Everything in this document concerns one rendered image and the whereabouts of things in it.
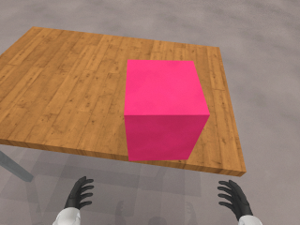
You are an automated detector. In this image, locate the robot left forearm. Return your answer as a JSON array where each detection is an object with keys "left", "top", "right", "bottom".
[{"left": 52, "top": 207, "right": 81, "bottom": 225}]

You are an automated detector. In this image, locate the robot left hand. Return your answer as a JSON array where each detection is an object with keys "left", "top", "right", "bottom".
[{"left": 64, "top": 176, "right": 94, "bottom": 210}]

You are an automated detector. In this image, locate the table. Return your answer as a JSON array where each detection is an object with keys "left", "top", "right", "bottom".
[{"left": 0, "top": 26, "right": 247, "bottom": 183}]

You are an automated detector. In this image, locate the robot right forearm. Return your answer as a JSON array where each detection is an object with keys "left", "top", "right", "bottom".
[{"left": 238, "top": 215, "right": 262, "bottom": 225}]

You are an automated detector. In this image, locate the carton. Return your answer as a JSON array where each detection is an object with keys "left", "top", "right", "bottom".
[{"left": 124, "top": 59, "right": 210, "bottom": 161}]

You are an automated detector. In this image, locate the robot right hand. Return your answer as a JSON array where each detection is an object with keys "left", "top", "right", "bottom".
[{"left": 217, "top": 180, "right": 253, "bottom": 222}]

